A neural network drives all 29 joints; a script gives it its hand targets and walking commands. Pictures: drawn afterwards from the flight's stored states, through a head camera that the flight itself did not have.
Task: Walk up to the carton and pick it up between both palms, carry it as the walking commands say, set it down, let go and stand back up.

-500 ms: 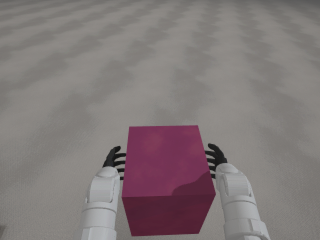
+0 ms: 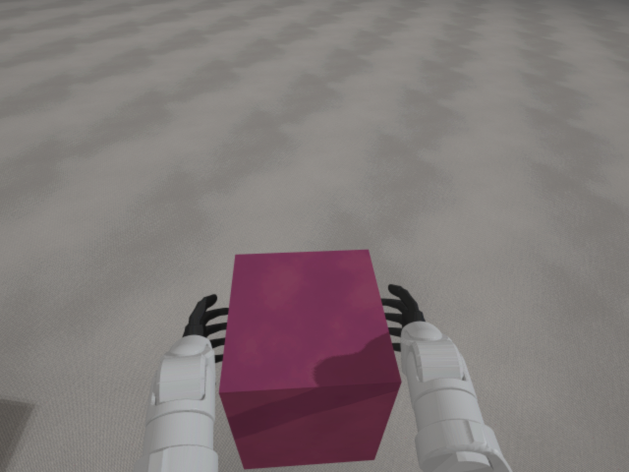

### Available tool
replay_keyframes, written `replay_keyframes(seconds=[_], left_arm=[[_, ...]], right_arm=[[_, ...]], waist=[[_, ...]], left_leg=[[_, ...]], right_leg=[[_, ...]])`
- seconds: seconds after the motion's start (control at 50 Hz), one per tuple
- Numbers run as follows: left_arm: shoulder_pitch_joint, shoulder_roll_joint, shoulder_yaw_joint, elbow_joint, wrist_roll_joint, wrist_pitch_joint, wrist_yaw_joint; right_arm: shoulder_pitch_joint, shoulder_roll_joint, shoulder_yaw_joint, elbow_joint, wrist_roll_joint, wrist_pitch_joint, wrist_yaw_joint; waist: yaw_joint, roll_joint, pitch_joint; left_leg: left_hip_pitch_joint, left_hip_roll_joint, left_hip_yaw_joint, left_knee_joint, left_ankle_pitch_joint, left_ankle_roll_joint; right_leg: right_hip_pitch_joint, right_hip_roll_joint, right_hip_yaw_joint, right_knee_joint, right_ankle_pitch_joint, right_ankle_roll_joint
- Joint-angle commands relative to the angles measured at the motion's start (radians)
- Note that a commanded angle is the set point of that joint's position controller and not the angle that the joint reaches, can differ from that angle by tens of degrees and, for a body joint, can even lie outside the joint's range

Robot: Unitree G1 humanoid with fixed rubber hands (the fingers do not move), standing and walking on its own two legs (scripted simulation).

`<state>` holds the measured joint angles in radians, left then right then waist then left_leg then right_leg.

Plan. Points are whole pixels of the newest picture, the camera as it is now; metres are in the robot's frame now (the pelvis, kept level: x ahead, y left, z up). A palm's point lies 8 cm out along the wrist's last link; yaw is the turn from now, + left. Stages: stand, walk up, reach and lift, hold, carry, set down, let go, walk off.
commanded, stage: set down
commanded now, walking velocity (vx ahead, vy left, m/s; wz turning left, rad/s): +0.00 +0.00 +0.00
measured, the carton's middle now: (306, 359) +0.32 +0.05 -0.04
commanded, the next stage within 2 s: none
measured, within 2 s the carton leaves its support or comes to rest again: neither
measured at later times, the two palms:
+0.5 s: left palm (207, 367) +0.30 +0.19 -0.05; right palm (397, 360) +0.33 -0.09 -0.05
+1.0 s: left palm (219, 382) +0.32 +0.19 -0.14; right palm (386, 375) +0.36 -0.09 -0.14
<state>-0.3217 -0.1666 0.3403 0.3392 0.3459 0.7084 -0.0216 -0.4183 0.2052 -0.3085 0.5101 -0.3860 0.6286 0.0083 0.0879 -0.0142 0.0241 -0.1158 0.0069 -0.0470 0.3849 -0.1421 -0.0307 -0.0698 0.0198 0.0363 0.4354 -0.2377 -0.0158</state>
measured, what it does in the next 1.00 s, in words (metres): lowers itself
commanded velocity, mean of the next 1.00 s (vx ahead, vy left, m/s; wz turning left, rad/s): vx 0.00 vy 0.00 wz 0.00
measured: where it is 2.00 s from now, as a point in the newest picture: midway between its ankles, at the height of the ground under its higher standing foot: outside the picture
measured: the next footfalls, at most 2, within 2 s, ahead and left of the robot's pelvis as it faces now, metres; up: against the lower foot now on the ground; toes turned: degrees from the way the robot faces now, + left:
none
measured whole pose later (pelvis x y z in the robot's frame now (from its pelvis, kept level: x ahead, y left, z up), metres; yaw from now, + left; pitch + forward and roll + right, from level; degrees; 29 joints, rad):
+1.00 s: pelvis -0.04 +0.02 -0.09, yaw -1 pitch +28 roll -1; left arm -0.58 -0.21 0.50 0.40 0.35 0.36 -0.01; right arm -0.65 0.17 -0.44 0.55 -0.34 0.31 0.02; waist 0.07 -0.05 -0.10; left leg -1.20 0.00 -0.04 0.96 -0.26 -0.02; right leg -1.15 0.04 0.05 1.01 -0.35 0.02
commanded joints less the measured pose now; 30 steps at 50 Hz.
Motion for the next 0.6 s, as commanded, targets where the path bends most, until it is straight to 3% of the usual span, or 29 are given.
replay_keyframes(seconds=[0.0,0.12,0.2,0.36,0.48,0.58], left_arm=[[-0.606,-0.887,-0.545,-0.018,-0.273,-0.071,-0.270],[-0.465,-0.829,-0.452,0.015,-0.207,-0.133,-0.244],[-0.427,-0.823,-0.438,0.032,-0.189,-0.193,-0.233],[-0.440,-0.837,-0.481,0.062,-0.199,-0.317,-0.228],[-0.493,-0.851,-0.469,0.099,-0.180,-0.379,-0.226],[-0.557,-0.855,-0.440,0.136,-0.147,-0.403,-0.225]], right_arm=[[-0.427,0.925,0.390,-0.031,0.216,-0.059,0.220],[-0.377,0.921,0.428,-0.013,0.238,-0.097,0.217],[-0.366,0.915,0.458,-0.005,0.245,-0.161,0.215],[-0.346,0.904,0.470,0.021,0.208,-0.292,0.190],[-0.393,0.867,0.436,0.054,0.163,-0.354,0.189],[-0.485,0.842,0.417,0.079,0.143,-0.378,0.204]], waist=[[-0.083,-0.003,-0.240],[0.020,0.000,-0.270],[0.049,0.012,-0.344],[0.028,0.006,-0.503],[0.003,0.008,-0.568],[0.006,0.005,-0.594]], left_leg=[[0.210,-0.091,0.010,0.000,0.073,0.013],[0.098,-0.088,0.006,0.037,0.188,0.034],[0.051,-0.089,0.003,0.083,0.295,0.036],[-0.064,-0.103,-0.005,0.156,0.367,0.024],[-0.168,-0.108,-0.007,0.222,0.320,0.018],[-0.276,-0.111,0.001,0.270,0.196,0.017]], right_leg=[[-0.168,0.031,0.063,-0.150,0.039,-0.020],[-0.117,0.056,0.063,-0.075,0.164,0.007],[-0.147,0.066,0.073,-0.024,0.266,0.011],[-0.246,0.083,0.076,0.068,0.366,0.015],[-0.400,0.103,0.058,0.135,0.272,0.011],[-0.535,0.115,0.037,0.196,0.141,0.006]])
